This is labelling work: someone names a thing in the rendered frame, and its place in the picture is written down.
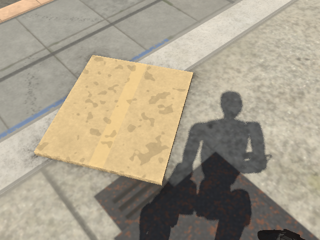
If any right robot hand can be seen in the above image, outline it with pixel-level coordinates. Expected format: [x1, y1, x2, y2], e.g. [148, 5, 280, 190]
[257, 229, 305, 240]

